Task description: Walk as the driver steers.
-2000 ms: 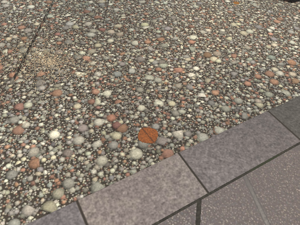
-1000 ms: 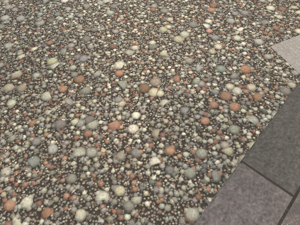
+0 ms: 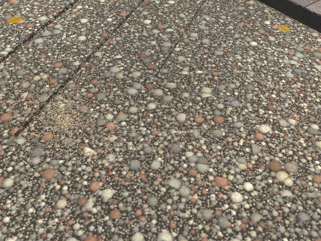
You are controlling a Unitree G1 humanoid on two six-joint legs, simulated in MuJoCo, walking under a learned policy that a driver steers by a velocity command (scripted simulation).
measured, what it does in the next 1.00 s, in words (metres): stands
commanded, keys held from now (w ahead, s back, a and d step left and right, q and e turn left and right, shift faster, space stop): shift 0.78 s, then w+shift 0.22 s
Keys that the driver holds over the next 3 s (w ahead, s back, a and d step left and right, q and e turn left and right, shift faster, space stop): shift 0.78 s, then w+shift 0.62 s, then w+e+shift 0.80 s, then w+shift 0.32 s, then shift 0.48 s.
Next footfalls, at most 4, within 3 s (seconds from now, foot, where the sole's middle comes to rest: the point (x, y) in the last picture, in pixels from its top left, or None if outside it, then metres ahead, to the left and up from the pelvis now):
1.54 left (155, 233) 0.56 0.06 -0.82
1.96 right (198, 157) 0.98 -0.15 -0.85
2.38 left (204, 102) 1.43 -0.21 -0.88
2.78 right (254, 87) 1.59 -0.55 -0.88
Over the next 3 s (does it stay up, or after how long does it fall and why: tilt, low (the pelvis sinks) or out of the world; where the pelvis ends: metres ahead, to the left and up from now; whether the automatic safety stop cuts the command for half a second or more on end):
stays up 1.54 -0.44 -0.11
